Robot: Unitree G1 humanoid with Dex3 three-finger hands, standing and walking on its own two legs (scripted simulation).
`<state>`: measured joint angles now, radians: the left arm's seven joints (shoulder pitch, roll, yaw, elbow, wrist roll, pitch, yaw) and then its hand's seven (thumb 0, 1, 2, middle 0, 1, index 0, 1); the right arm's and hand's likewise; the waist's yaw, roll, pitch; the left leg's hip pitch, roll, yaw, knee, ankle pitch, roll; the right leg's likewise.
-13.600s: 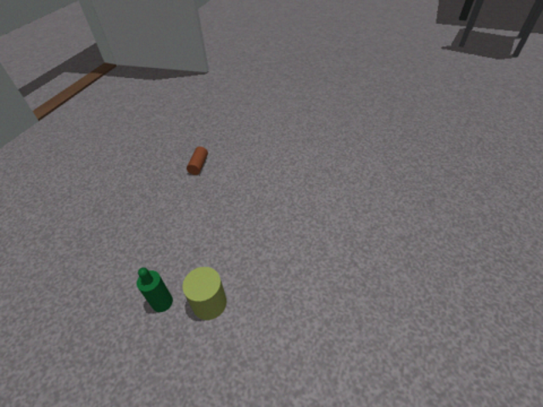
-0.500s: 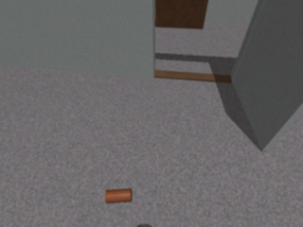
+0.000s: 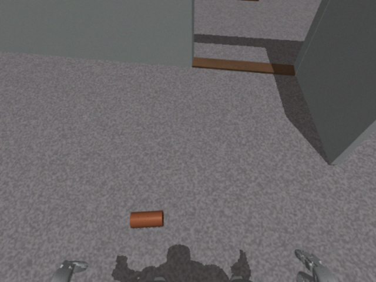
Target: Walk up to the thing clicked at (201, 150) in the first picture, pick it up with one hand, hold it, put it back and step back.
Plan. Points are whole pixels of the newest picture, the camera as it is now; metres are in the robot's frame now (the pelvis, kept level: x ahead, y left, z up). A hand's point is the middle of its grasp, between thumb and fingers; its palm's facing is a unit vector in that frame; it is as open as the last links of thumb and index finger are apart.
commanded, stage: rise first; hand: left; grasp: from above
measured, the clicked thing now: (147, 219) +0.46 +0.22 -0.70
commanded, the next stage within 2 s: none
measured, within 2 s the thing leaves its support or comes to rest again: neither
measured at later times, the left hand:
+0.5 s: hand out of the picture +0.13 +0.26 -0.19, palm faces -0.21 -0.85 -0.48, open 14.2 cm
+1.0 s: hand (111, 257) +0.25 +0.28 -0.38, palm faces -0.46 -0.40 -0.79, open 14.2 cm
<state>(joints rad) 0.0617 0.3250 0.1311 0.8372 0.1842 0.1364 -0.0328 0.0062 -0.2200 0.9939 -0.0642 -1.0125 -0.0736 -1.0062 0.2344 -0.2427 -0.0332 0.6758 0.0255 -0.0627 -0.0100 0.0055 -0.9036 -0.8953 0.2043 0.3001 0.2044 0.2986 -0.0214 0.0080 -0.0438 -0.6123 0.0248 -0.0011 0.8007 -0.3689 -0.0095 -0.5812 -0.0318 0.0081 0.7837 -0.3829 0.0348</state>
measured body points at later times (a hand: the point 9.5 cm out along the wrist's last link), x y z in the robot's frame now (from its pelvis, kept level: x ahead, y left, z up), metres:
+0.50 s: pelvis +0.00 +0.00 -0.06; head +0.11 +0.01 +0.37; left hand +0.14 +0.30 -0.16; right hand +0.18 -0.25 -0.15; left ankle +0.01 +0.12 -0.71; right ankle +0.00 -0.14 -0.71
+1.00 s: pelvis -0.07 -0.01 -0.25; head +0.13 +0.00 +0.16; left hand +0.27 +0.30 -0.34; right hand +0.12 -0.27 -0.37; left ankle +0.01 +0.12 -0.71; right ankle +0.00 -0.14 -0.71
